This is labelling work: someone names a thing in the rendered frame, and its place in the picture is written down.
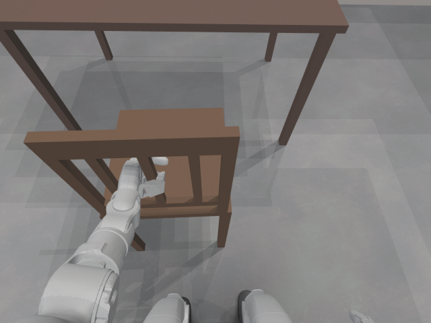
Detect robot thigh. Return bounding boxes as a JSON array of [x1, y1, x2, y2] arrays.
[[143, 297, 189, 323], [242, 293, 293, 323]]

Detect chair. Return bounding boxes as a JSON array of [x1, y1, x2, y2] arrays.
[[24, 108, 240, 251]]

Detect robot left hand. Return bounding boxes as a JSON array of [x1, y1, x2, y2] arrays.
[[117, 157, 168, 199]]

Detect left robot upper arm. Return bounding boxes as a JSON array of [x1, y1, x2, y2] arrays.
[[14, 263, 120, 323]]

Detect robot left thigh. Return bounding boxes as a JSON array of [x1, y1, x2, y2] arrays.
[[143, 297, 189, 323]]

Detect robot right thigh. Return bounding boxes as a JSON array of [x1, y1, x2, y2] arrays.
[[242, 293, 293, 323]]

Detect table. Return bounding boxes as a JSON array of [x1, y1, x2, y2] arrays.
[[0, 0, 349, 145]]

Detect robot right hand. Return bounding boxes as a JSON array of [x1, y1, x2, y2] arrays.
[[350, 310, 374, 323]]

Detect robot left forearm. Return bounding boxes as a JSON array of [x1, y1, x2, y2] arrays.
[[38, 188, 141, 315]]

